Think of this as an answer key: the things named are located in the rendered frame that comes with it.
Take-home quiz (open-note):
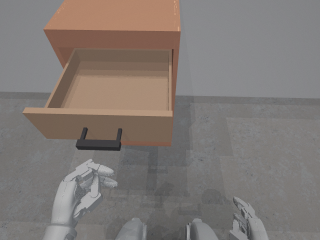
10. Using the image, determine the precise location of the left robot hand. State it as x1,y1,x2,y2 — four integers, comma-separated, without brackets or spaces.
50,159,119,228

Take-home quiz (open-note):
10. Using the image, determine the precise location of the left robot forearm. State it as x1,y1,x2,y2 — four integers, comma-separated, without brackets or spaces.
42,224,77,240

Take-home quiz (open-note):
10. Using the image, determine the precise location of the right robot shin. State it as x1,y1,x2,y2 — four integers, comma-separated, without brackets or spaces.
192,218,202,222

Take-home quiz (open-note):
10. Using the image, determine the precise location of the drawer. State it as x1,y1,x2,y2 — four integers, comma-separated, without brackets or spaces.
22,48,173,142

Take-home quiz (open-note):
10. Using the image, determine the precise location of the right robot hand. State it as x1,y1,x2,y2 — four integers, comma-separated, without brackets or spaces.
229,196,269,240

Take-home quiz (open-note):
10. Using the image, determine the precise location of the robot right thigh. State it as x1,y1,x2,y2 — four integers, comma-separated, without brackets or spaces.
185,221,219,240

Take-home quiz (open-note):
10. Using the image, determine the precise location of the handle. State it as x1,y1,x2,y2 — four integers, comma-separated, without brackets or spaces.
75,127,122,151

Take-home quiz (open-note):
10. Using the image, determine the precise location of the cabinet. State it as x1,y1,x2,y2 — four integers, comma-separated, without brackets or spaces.
43,0,181,147

